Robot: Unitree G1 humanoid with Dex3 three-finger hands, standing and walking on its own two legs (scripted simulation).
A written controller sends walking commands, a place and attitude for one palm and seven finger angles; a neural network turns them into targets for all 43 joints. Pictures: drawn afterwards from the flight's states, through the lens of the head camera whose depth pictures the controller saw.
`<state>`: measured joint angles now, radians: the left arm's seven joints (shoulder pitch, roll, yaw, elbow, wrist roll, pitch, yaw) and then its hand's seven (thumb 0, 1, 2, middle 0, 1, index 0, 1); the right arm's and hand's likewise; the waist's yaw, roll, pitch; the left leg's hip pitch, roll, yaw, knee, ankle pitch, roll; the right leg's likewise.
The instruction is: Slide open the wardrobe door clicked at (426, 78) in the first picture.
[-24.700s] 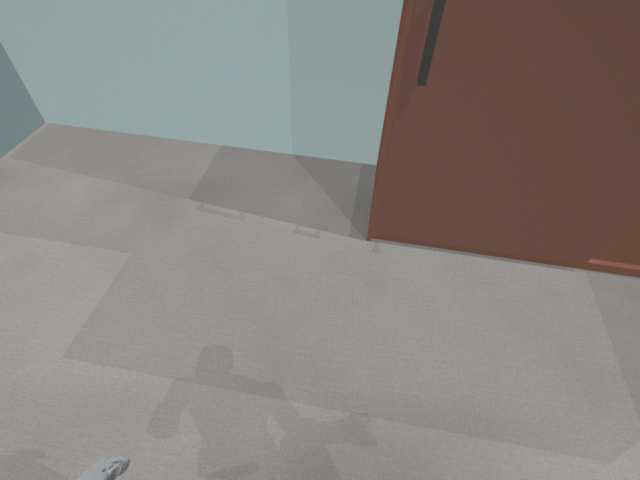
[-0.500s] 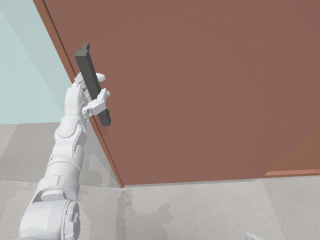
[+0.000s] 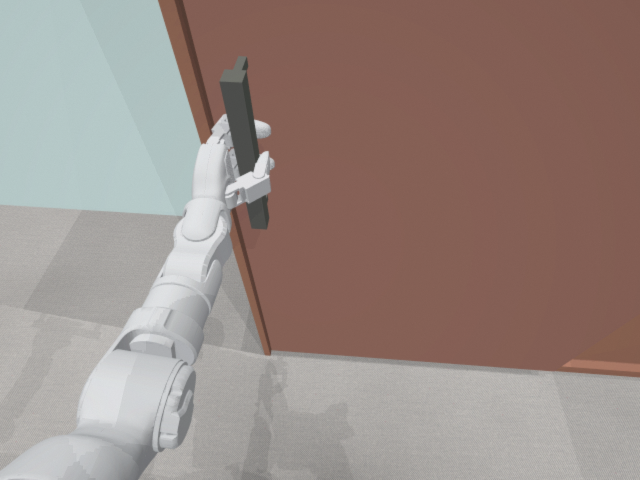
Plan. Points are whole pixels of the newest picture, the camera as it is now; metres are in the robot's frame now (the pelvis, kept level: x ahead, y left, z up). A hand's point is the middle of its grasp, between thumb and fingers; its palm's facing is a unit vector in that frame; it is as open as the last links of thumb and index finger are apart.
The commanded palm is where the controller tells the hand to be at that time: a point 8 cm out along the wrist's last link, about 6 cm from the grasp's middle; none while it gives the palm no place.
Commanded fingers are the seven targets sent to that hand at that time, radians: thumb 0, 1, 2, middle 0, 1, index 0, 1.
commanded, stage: tug the door sideways, standing still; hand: left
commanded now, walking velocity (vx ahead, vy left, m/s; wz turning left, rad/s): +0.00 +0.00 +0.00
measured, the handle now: (252, 153) +0.51 +0.11 +0.12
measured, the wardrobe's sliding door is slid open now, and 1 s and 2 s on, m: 0.01 0.10 0.43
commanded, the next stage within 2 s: step sideways, sliding the door along in 0.22 s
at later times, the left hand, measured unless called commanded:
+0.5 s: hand (294, 180) +0.45 +0.05 +0.12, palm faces -0.07 -0.99 -0.09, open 6.2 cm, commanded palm +0.44 +0.09 +0.12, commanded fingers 0.00 0.90 0.90 -0.45 -1.40 -0.45 -1.40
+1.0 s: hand (339, 182) +0.45 -0.01 +0.12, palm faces +0.10 -0.98 -0.15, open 6.4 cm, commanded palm +0.43 -0.01 +0.12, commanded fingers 0.00 0.90 0.90 -0.45 -1.40 -0.45 -1.40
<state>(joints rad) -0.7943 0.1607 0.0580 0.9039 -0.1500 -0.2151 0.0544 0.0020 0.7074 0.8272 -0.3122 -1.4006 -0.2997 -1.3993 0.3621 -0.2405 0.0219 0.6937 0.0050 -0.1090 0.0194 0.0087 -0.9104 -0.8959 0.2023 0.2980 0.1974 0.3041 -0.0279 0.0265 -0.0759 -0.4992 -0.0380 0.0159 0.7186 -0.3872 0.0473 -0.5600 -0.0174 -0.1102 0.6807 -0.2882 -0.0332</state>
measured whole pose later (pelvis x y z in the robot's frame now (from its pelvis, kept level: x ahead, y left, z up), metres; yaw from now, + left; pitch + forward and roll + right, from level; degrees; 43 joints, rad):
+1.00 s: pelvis +0.00 -0.14 +0.00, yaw +0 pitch -1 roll +0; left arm -0.76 0.22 0.03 0.72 -0.12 -0.10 0.11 -0.01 0.72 0.85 -0.34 -1.36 -0.18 -1.40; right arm 0.17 -0.24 -0.03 0.68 0.03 -0.02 -0.09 0.01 -0.91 -0.90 0.20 0.30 0.20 0.30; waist 0.04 0.05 0.19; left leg -0.26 0.17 0.06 0.63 -0.34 -0.10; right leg -0.49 0.03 -0.02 1.01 -0.48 -0.02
